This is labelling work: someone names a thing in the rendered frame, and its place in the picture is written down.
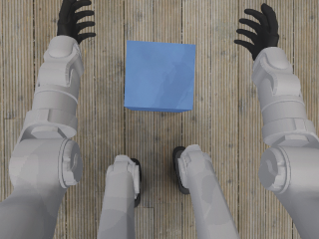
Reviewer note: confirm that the robot right upper arm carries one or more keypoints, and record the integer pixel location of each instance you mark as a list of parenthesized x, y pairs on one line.
[(292, 174)]

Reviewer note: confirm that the left robot thigh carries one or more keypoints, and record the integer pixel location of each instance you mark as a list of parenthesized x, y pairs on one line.
[(117, 219)]

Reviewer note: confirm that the left robot shin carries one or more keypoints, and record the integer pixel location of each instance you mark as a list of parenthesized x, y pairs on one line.
[(121, 157)]

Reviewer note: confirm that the robot left upper arm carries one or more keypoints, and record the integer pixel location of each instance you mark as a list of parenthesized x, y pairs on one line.
[(42, 169)]

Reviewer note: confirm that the carton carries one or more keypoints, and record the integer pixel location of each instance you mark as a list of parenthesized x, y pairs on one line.
[(159, 76)]

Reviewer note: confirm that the robot right hand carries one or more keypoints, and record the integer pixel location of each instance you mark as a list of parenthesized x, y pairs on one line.
[(266, 32)]

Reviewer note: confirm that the robot right forearm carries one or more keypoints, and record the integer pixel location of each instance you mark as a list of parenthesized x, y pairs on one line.
[(285, 121)]

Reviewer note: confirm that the robot left hand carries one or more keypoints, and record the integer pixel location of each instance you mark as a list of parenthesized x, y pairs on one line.
[(67, 23)]

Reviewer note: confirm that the robot left forearm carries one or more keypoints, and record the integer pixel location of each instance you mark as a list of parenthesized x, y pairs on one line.
[(53, 112)]

